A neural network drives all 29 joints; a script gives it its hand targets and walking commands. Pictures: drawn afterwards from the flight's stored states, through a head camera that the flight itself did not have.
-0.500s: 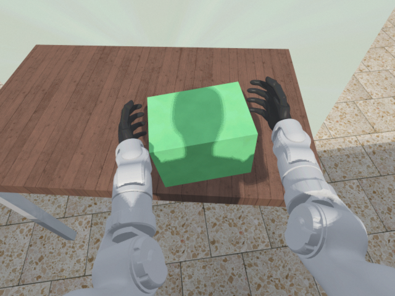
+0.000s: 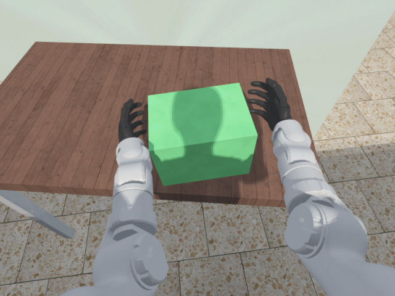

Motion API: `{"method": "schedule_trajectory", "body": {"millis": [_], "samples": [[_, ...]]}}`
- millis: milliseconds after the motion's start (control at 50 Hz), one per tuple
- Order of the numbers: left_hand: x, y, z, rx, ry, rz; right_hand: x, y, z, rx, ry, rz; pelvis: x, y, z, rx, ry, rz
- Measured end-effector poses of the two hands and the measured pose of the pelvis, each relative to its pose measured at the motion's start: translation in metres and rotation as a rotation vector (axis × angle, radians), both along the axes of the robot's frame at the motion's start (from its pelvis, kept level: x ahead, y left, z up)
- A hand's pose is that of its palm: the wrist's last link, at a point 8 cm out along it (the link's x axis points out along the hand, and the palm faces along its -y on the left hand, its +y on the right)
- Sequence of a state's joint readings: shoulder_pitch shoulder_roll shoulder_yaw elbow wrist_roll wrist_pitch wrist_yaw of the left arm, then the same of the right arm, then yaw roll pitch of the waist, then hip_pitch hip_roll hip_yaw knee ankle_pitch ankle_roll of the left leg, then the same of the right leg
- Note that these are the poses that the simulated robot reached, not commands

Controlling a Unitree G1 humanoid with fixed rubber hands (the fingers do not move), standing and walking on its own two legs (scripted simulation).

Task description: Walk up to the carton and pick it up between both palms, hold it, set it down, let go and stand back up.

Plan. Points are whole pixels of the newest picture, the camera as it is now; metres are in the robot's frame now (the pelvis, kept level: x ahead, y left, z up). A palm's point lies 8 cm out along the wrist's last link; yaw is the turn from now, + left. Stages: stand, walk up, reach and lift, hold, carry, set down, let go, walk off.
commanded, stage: set down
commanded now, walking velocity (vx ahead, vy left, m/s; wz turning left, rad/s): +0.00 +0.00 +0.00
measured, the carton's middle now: (200, 135) +0.47 +0.03 +0.00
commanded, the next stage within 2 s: none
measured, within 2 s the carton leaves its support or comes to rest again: rests again in 1.48 s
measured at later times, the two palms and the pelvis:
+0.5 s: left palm (130, 138) +0.40 +0.17 +0.08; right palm (278, 118) +0.45 -0.13 +0.10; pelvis +0.00 +0.00 +0.00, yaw +0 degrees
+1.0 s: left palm (131, 138) +0.40 +0.17 +0.07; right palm (279, 119) +0.45 -0.13 +0.09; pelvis +0.00 +0.00 +0.00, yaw +0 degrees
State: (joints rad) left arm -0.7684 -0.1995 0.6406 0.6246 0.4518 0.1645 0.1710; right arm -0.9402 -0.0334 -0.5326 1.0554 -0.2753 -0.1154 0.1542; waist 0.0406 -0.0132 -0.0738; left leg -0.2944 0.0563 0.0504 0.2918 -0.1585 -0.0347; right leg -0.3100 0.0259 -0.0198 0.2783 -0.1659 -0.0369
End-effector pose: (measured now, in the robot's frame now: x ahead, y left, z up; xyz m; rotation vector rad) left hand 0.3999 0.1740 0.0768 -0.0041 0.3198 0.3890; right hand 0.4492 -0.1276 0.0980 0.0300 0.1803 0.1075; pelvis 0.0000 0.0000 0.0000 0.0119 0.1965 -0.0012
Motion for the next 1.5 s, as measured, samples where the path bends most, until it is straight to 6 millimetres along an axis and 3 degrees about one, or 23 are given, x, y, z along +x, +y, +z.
{"method": "schedule_trajectory", "body": {"millis": [1240, 1500], "samples": [[0.003, -0.002, -0.01, -0.007, -0.003, -0.028, 0.003, -0.007, -0.011, -0.013, 0.033, 0.005, 0.0, 0.002, 0.0, -0.003, 0.001, -0.001], [0.009, -0.005, -0.015, -0.043, -0.018, -0.002, 0.016, -0.01, -0.02, -0.129, 0.07, 0.041, 0.001, 0.004, -0.002, -0.004, 0.063, 0.0]]}}
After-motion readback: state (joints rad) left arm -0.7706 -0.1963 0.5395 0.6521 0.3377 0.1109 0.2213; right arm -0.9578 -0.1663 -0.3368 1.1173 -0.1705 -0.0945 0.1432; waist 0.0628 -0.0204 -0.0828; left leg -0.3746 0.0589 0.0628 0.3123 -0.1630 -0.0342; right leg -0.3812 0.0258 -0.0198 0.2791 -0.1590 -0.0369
